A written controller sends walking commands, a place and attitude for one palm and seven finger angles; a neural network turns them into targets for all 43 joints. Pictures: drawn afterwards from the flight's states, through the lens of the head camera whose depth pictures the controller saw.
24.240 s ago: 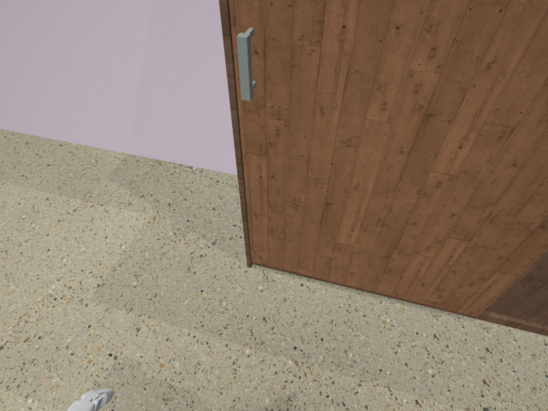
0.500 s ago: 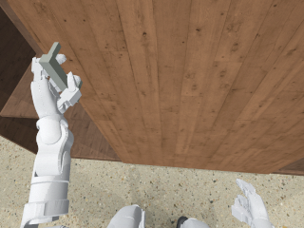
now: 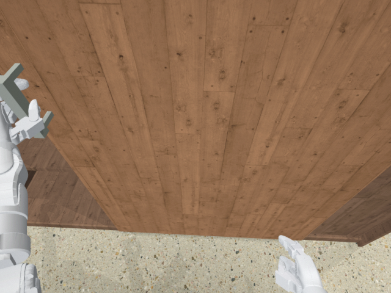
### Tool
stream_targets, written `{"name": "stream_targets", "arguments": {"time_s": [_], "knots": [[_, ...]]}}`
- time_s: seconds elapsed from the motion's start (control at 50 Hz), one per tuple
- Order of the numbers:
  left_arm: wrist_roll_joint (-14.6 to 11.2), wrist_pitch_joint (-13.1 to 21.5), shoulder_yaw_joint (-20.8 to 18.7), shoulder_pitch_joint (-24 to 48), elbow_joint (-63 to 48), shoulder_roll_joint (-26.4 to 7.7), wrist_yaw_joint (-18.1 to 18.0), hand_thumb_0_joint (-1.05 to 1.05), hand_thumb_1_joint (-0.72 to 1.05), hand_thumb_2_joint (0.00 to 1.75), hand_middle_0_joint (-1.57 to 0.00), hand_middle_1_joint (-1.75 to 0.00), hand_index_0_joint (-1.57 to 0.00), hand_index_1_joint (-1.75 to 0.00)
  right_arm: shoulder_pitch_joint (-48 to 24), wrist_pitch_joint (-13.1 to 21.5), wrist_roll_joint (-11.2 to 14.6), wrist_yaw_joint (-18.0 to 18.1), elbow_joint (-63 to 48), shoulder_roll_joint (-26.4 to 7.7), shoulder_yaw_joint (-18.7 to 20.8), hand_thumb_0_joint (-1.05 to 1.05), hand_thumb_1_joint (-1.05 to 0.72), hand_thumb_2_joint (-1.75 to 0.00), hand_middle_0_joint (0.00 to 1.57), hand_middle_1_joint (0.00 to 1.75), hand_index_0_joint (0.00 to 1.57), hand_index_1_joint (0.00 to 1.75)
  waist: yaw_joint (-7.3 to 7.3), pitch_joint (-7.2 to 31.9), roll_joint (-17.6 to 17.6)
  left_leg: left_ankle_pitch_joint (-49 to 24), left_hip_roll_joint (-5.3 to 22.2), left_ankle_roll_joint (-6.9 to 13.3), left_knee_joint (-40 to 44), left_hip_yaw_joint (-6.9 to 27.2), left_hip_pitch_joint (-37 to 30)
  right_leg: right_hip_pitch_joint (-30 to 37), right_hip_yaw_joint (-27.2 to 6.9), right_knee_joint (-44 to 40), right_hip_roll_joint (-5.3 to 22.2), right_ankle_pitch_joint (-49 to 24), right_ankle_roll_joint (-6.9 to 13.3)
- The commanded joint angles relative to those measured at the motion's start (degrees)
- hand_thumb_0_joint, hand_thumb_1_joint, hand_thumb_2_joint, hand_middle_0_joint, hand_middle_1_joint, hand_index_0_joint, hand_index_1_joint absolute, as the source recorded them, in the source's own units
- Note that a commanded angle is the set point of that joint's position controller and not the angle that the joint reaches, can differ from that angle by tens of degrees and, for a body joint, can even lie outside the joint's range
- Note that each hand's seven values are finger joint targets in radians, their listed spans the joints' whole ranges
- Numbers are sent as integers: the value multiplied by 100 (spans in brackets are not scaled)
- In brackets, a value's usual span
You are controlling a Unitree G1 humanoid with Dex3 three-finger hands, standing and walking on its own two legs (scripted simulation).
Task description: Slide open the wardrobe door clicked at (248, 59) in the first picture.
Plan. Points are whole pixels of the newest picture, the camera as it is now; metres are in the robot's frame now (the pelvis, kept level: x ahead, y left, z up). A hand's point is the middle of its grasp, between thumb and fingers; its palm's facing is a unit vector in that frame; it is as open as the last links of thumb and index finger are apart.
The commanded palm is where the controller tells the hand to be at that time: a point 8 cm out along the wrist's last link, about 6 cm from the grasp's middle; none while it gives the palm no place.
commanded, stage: stop walking and hold the door there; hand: left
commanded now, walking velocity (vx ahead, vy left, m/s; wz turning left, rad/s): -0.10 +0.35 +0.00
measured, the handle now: (29, 102) +0.40 +0.38 +0.16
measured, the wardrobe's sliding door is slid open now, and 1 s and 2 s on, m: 0.57 0.57 0.57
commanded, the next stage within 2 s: none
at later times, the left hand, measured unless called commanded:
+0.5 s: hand (31, 120) +0.36 +0.35 +0.16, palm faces +0.47 -0.86 -0.21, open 6.5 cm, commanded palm +0.32 +0.37 +0.13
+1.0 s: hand (30, 120) +0.35 +0.34 +0.16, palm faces +0.41 -0.89 -0.22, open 6.3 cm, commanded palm +0.32 +0.37 +0.13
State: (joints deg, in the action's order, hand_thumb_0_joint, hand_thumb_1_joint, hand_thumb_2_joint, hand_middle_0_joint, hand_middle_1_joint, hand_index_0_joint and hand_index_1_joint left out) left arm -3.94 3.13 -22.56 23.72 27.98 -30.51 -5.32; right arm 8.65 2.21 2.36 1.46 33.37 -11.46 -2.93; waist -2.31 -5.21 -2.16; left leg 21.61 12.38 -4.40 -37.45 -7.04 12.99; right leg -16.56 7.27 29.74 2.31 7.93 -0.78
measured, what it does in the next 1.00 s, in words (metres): walks backwards: left foot, then right foot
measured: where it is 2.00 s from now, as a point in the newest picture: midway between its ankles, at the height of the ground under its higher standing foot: outside the picture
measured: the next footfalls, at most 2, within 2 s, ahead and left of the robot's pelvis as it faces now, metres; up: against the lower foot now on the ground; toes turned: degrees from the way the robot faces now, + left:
left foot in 0.34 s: +0.04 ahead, +0.16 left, +0.00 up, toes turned +2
right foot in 0.56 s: -0.03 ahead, -0.08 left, +0.00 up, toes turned -9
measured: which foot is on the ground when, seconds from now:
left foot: up 0.00-0.32, down 0.34-1.00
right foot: down 0.00-0.36, up 0.38-0.54, down 0.56-1.00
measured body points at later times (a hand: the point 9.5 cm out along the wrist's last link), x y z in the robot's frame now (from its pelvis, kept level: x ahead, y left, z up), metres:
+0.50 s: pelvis -0.06 +0.04 +0.01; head -0.05 +0.06 +0.46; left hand +0.33 +0.39 +0.17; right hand -0.01 -0.24 -0.09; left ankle +0.00 +0.16 -0.73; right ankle -0.04 -0.08 -0.70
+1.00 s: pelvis -0.10 +0.07 +0.01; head -0.09 +0.07 +0.46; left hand +0.33 +0.39 +0.18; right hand -0.07 -0.22 -0.10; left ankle +0.00 +0.16 -0.73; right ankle -0.07 -0.07 -0.72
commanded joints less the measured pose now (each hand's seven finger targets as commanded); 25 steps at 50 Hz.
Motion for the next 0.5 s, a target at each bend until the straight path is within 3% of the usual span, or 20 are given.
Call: {"name": "stream_targets", "arguments": {"time_s": [0.0, 0.02, 0.04, 0.06, 0.1, 0.14, 0.22, 0.28, 0.3, 0.32, 0.34, 0.36, 0.38, 0.42, 0.46, 0.48], "knots": [[377, 479, -1359, 1004, 122, -2606, -147, 0, 90, 90, -45, -140, -45, -140, -181, 125, -17, 368, -318, -966, 421, 0, -90, -90, 20, 30, 20, 30, 196, 1881, 632, 1176, -793, 338, -2352, 696, 1559, 2009, -1989, -548, 2156, -5150, 709], [298, 508, -1552, 1195, 81, -2766, -172, 0, 90, 90, -45, -140, -45, -140, -37, 118, 82, 333, -245, -1164, 503, 0, -90, -90, 20, 30, 20, 30, 97, 2240, 1499, 1194, -867, 297, -2790, 902, 1742, 2225, -2009, -437, 2117, -4737, 724], [194, 521, -1401, 1366, 19, -2552, -188, 0, 90, 90, -45, -140, -45, -140, -211, 124, 90, 356, -156, -1236, 546, 0, -90, -90, 20, 30, 20, 30, 99, 2343, 1817, 1108, -926, 302, -2968, 1088, 1870, 2432, -1926, -298, 2085, -4669, 788], [194, 615, -1456, 1508, 123, -2440, -203, 0, 90, 90, -45, -140, -45, -140, -245, 182, 99, 358, -143, -1202, 539, 0, -90, -90, 20, 30, 20, 30, 135, 2330, 1927, 881, -893, 276, -3042, 1108, 1851, 2329, -1570, -259, 2010, -4444, 773], [297, 725, -1562, 1420, 721, -2518, -184, 0, 90, 90, -45, -140, -45, -140, -182, 214, 62, 344, 8, -1252, 520, 0, -90, -90, 20, 30, 20, 30, 194, 2161, 1574, 523, -948, 253, -2666, 959, 1538, 1672, -1353, -486, 1915, -3648, 781], [297, 772, -1338, 1675, 759, -2473, -154, 0, 90, 90, -45, -140, -45, -140, -144, 201, 59, 363, 107, -1305, 534, 0, -90, -90, 20, 30, 20, 30, 227, 2021, 1204, 378, -951, 301, -1987, 839, 1158, 1289, -1262, -634, 1902, -2911, 725], [365, 844, -1101, 2080, 604, -2396, -167, 0, 90, 90, -45, -140, -45, -140, 110, 317, 14, 410, 121, -1387, 597, 0, -90, -90, 20, 30, 20, 30, 175, 1953, 1148, 105, -975, 403, -455, 585, 403, 684, -1301, -934, 1664, -1010, 709], [371, 915, -752, 2232, 426, -2090, -176, 0, 90, 90, -45, -140, -45, -140, 303, 312, -16, 429, 161, -1441, 645, 0, -90, -90, 20, 30, 20, 30, 331, 1852, 381, -1130, -999, 372, 1117, 270, -556, 258, -928, -689, 1118, 57, 413], [359, 977, -644, 2353, 227, -2002, -156, 0, 90, 90, -45, -140, -45, -140, 292, 313, -22, 446, 117, -1545, 686, 0, -90, -90, 20, 30, 20, 30, 292, 1761, -182, -1199, -624, 465, 1501, 612, -550, 126, -793, -315, 794, 340, 276], [345, 1022, -519, 2395, 134, -1843, -131, 0, 90, 90, -45, -140, -45, -140, 265, 299, -5, 448, 37, -1673, 695, 0, -90, -90, 20, 30, 20, 30, 189, 1603, -1069, -1506, 72, 805, 1852, 1492, -274, -112, -486, 193, 244, 945, 57], [300, 1027, -297, 2559, 12, -1694, -120, 0, 90, 90, -45, -140, -45, -140, 277, 249, 83, 442, -68, -1633, 663, 0, -90, -90, 20, 30, 20, 30, 198, 1450, -1480, -1771, 594, 1167, 2189, 2097, 48, -68, -288, 872, -110, 1729, -26], [366, 975, -62, 2292, 273, -1373, -98, 0, 90, 90, -45, -140, -45, -140, 329, 233, 29, 424, -22, -1370, 595, 0, -90, -90, 20, 30, 20, 30, 242, 1343, -1630, -1810, 612, 1341, 2321, 1971, 302, -109, -394, 1617, -201, 1992, 27], [445, 972, -221, 2507, 188, -1623, -129, 0, 90, 90, -45, -140, -45, -140, 326, 256, -29, 428, -17, -1380, 606, 0, -90, -90, 20, 30, 20, 30, 253, 1295, -1815, -1798, 594, 1368, 2312, 1914, 506, -157, -506, 1984, -105, 1995, 41], [395, 874, -11, 2631, 303, -1489, -118, 0, 90, 90, -45, -140, -45, -140, 503, 322, 0, 449, 78, -1459, 617, 0, -90, -90, 20, 30, 20, 30, 289, 1436, -1527, -2399, 321, 1266, 1798, 1394, 92, -78, -476, 1467, -104, 1538, -12], [380, 803, -112, 2745, 333, -1662, -126, 0, 90, 90, -45, -140, -45, -140, 606, 360, 25, 452, 125, -1517, 601, 0, -90, -90, 20, 30, 20, 30, 277, 1742, -1362, -2991, 98, 1077, 1355, 1020, -456, 102, -292, 522, -171, 1318, -49], [374, 773, 214, 2828, 356, -1327, -81, 0, 90, 90, -45, -140, -45, -140, 632, 391, 22, 441, 97, -1463, 562, 0, -90, -90, 20, 30, 20, 30, 317, 1806, -1336, -2976, 33, 991, 1250, 994, -581, 277, -246, 40, -188, 1132, -39]]}}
